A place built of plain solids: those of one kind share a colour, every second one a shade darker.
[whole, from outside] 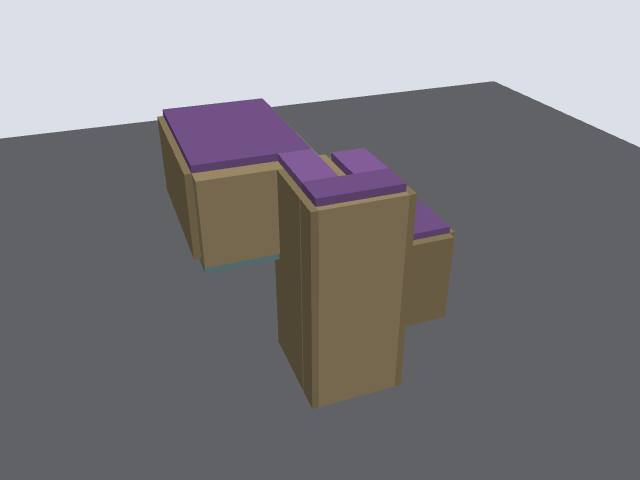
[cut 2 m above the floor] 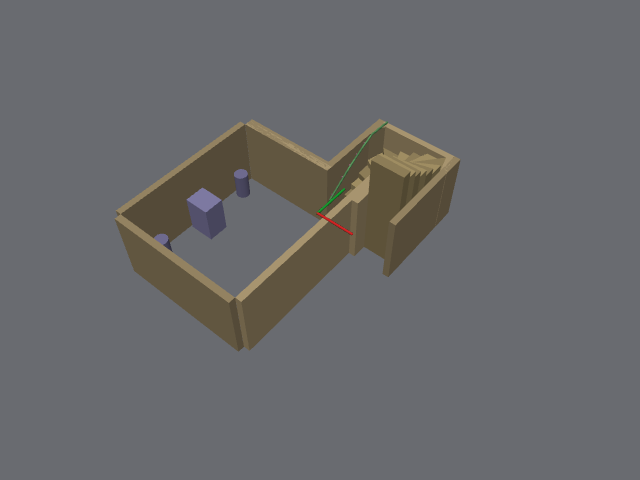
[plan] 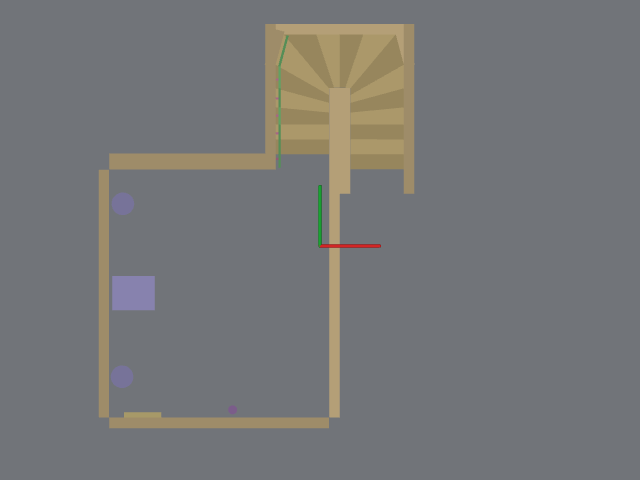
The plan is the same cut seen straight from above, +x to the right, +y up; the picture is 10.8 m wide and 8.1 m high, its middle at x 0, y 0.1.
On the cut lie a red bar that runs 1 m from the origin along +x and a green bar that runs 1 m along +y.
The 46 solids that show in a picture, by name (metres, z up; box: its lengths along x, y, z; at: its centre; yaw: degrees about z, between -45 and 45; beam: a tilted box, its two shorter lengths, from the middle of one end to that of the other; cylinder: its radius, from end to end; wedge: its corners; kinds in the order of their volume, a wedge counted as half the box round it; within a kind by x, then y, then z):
{
 "wall_1": {"box": [0.18, 4.18, 2.88], "at": [-3.65, -0.8, 1.39]},
 "wall_2": {"box": [2.81, 0.18, 2.88], "at": [-2.15, 1.38, 1.39]},
 "wall_3": {"box": [2.81, 0.27, 2.88], "at": [-2.15, 1.42, 1.39]},
 "wall_4": {"box": [3.71, 0.18, 2.88], "at": [-1.7, -2.99, 1.39]},
 "wall_5": {"box": [0.18, 2.46, 5.7], "at": [-0.84, 2.52, 2.8]},
 "wall_6": {"box": [0.18, 0.63, 5.95], "at": [-0.77, 3.34, 2.67], "yaw": -15.1},
 "wall_7": {"box": [0.18, 4.18, 2.88], "at": [0.24, -0.8, 1.39]},
 "wall_8": {"box": [0.36, 1.79, 5.95], "at": [0.33, 1.77, 2.67]},
 "wall_9": {"box": [2.16, 0.18, 5.7], "at": [0.33, 3.66, 2.8]},
 "wall_10": {"box": [0.18, 0.63, 5.95], "at": [1.43, 3.34, 2.67], "yaw": 15.1},
 "wall_11": {"box": [0.18, 2.87, 5.7], "at": [1.5, 2.31, 2.8]},
 "wall_12": {"box": [2.14, 0.5, 2.37], "at": [2.49, 1.13, 4.46]},
 "wall_13": {"box": [0.18, 4.45, 2.37], "at": [3.65, -1.34, 4.46]},
 "roof_1": {"box": [3.71, 4.18, 0.2], "at": [-1.7, -0.8, 2.93]},
 "roof_2": {"box": [0.9, 1.38, 0.2], "at": [-0.3, 1.98, 5.75]},
 "roof_3": {"box": [2.16, 0.9, 0.2], "at": [0.33, 3.12, 5.75]},
 "roof_4": {"box": [0.9, 1.79, 0.2], "at": [0.96, 1.77, 5.75]},
 "roof_5": {"box": [3.04, 4.45, 0.2], "at": [2.04, -1.34, 5.75]},
 "tread_1": {"wedge": [[-0.75, 1.55, -0.05], [-0.75, 1.55, 0.18], [-0.75, 1.8, -0.05], [-0.75, 1.8, 0.18], [0.15, 1.55, -0.05], [0.15, 1.55, 0.18], [0.15, 1.8, -0.05], [0.15, 1.8, 0.18]]},
 "tread_2": {"wedge": [[-0.75, 1.8, -0.05], [-0.75, 1.8, 0.36], [-0.75, 2.05, -0.05], [-0.75, 2.05, 0.36], [0.15, 1.8, -0.05], [0.15, 1.8, 0.36], [0.15, 2.05, -0.05], [0.15, 2.05, 0.36]]},
 "tread_3": {"wedge": [[-0.75, 2.05, -0.05], [-0.75, 2.05, 0.55], [-0.75, 2.34, -0.05], [-0.75, 2.34, 0.55], [0.15, 2.05, -0.05], [0.15, 2.05, 0.55], [0.15, 2.25, -0.05], [0.15, 2.25, 0.54]]},
 "tread_4": {"wedge": [[-0.75, 2.34, -0.05], [-0.75, 2.34, 0.73], [-0.75, 2.66, -0.05], [-0.75, 2.66, 0.73], [0.15, 2.25, -0.05], [0.15, 2.25, 0.73], [0.15, 2.42, -0.05], [0.15, 2.42, 0.73]]},
 "tread_5": {"wedge": [[-0.75, 2.66, -0.05], [-0.75, 2.66, 0.91], [-0.75, 3.06, -0.05], [-0.75, 3.06, 0.91], [0.15, 2.41, -0.05], [0.15, 2.41, 0.91], [0.15, 2.55, -0.05], [0.15, 2.55, 0.91]]},
 "tread_6": {"wedge": [[-0.75, 3.06, -0.05], [-0.75, 3.06, 1.09], [-0.61, 3.57, -0.05], [-0.61, 3.57, 1.09], [0.15, 2.55, -0.05], [0.15, 2.55, 1.09], [0.15, 2.66, -0.05], [0.15, 2.66, 1.09]]},
 "tread_7": {"wedge": [[-0.61, 3.57, -0.05], [-0.61, 3.57, 1.27], [-0.06, 3.57, -0.05], [-0.06, 3.57, 1.27], [0.15, 2.66, -0.05], [0.15, 2.66, 1.27], [0.24, 2.67, -0.05], [0.24, 2.67, 1.27]]},
 "tread_8": {"wedge": [[-0.06, 3.57, -0.05], [-0.06, 3.57, 1.45], [0.24, 2.67, -0.05], [0.24, 2.67, 1.45], [0.34, 2.67, -0.05], [0.34, 2.67, 1.45], [0.34, 3.57, -0.05], [0.34, 3.57, 1.45]]},
 "tread_9": {"wedge": [[0.33, 2.67, -0.05], [0.33, 2.67, 1.64], [0.33, 3.57, -0.05], [0.33, 3.57, 1.64], [0.43, 2.67, -0.05], [0.43, 2.67, 1.64], [0.73, 3.57, -0.05], [0.73, 3.57, 1.64]]},
 "tread_10": {"wedge": [[0.43, 2.67, -0.05], [0.43, 2.67, 1.82], [0.52, 2.66, -0.05], [0.52, 2.66, 1.82], [0.73, 3.57, -0.05], [0.73, 3.57, 1.82], [1.28, 3.57, -0.05], [1.28, 3.57, 1.82]]},
 "tread_11": {"wedge": [[0.51, 1.3, -0.05], [0.51, 1.3, 3.09], [0.51, 1.55, -0.05], [0.51, 1.55, 3.09], [1.41, 1.3, -0.05], [1.41, 1.3, 3.09], [1.41, 1.55, -0.05], [1.41, 1.55, 3.09]]},
 "tread_12": {"wedge": [[0.51, 1.55, -0.05], [0.51, 1.55, 2.91], [0.51, 1.8, -0.05], [0.51, 1.8, 2.91], [1.41, 1.54, -0.05], [1.41, 1.54, 2.91], [1.41, 1.8, -0.05], [1.41, 1.8, 2.91]]},
 "tread_13": {"wedge": [[0.51, 1.8, -0.05], [0.51, 1.8, 2.73], [0.51, 2.05, -0.05], [0.51, 2.05, 2.73], [1.41, 1.79, -0.05], [1.41, 1.79, 2.73], [1.41, 2.05, -0.05], [1.41, 2.05, 2.73]]},
 "tread_14": {"wedge": [[0.51, 2.04, -0.05], [0.51, 2.04, 2.55], [0.51, 2.25, -0.05], [0.51, 2.25, 2.55], [1.41, 2.04, -0.05], [1.41, 2.04, 2.55], [1.41, 2.34, -0.05], [1.41, 2.34, 2.55]]},
 "tread_15": {"wedge": [[0.51, 2.25, -0.05], [0.51, 2.25, 2.36], [0.51, 2.41, -0.05], [0.51, 2.41, 2.36], [1.41, 2.33, -0.05], [1.41, 2.33, 2.36], [1.41, 2.66, -0.05], [1.41, 2.66, 2.36]]},
 "tread_16": {"wedge": [[0.51, 2.41, -0.05], [0.51, 2.41, 2.18], [0.51, 2.55, -0.05], [0.51, 2.55, 2.18], [1.41, 2.66, -0.05], [1.41, 2.66, 2.18], [1.41, 3.06, -0.05], [1.41, 3.06, 2.18]]},
 "tread_17": {"wedge": [[0.51, 2.54, -0.05], [0.51, 2.54, 2.0], [0.51, 2.66, -0.05], [0.51, 2.66, 2.0], [1.28, 3.57, -0.05], [1.28, 3.57, 2.0], [1.42, 3.06, -0.05], [1.42, 3.06, 2.0]]},
 "floor_1": {"box": [3.04, 4.87, 0.21], "at": [2.04, -1.13, 3.17]},
 "bin_1": {"cylinder": 0.19, "from": [-3.34, -2.21, 0.0], "to": [-3.34, -2.21, 0.62]},
 "bin_2": {"cylinder": 0.19, "from": [-3.33, 0.71, 0.0], "to": [-3.33, 0.71, 0.75]},
 "bin_3": {"box": [0.72, 0.58, 1.11], "at": [-3.15, -0.8, 0.51]},
 "cabinet_1": {"box": [0.63, 0.09, 0.68], "at": [-2.99, -2.85, 1.41]},
 "guard_rail_1": {"wedge": [[-0.71, 3.03, 2.0], [-0.71, 3.03, 2.04], [-0.67, 3.02, 2.0], [-0.67, 3.02, 2.04], [-0.57, 3.56, 2.18], [-0.57, 3.56, 2.23], [-0.53, 3.55, 2.18], [-0.53, 3.55, 2.23]]},
 "guard_rail_2": {"wedge": [[-0.7, 1.32, 0.92], [-0.7, 1.32, 0.97], [-0.7, 2.05, 1.45], [-0.7, 2.05, 1.5], [-0.66, 1.32, 0.92], [-0.66, 1.32, 0.97], [-0.66, 2.05, 1.45], [-0.66, 2.05, 1.5]]},
 "guard_rail_3": {"wedge": [[-0.7, 2.05, 1.45], [-0.7, 2.05, 1.5], [-0.7, 2.34, 1.64], [-0.7, 2.34, 1.68], [-0.66, 2.05, 1.45], [-0.66, 2.05, 1.5], [-0.66, 2.34, 1.64], [-0.66, 2.34, 1.68]]},
 "guard_rail_4": {"wedge": [[-0.7, 2.34, 1.64], [-0.7, 2.34, 1.68], [-0.7, 2.66, 1.82], [-0.7, 2.66, 1.86], [-0.66, 2.34, 1.64], [-0.66, 2.34, 1.68], [-0.66, 2.66, 1.82], [-0.66, 2.66, 1.86]]},
 "guard_rail_5": {"wedge": [[-0.7, 2.66, 1.82], [-0.7, 2.66, 1.86], [-0.7, 3.06, 2.0], [-0.7, 3.06, 2.05], [-0.66, 2.66, 1.82], [-0.66, 2.66, 1.86], [-0.66, 3.06, 2.0], [-0.66, 3.06, 2.05]]},
 "extinguisher_1": {"cylinder": 0.07, "from": [-1.47, -2.77, 0.0], "to": [-1.47, -2.77, 0.52]}
}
